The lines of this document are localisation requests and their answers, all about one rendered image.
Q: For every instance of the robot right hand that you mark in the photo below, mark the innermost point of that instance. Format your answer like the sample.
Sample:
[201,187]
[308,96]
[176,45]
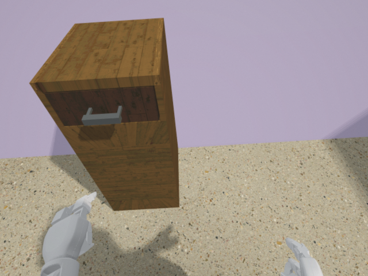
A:
[307,266]

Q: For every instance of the robot left hand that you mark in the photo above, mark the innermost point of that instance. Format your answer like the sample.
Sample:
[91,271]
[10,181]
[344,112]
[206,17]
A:
[70,235]

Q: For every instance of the handle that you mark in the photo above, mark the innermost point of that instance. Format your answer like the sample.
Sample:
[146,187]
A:
[102,119]

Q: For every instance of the left robot forearm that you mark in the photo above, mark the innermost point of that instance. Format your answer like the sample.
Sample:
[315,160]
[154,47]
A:
[61,267]

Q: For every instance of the drawer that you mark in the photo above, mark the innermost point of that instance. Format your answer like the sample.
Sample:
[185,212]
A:
[138,103]

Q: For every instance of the cabinet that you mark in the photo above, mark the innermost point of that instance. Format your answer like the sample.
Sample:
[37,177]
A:
[134,164]

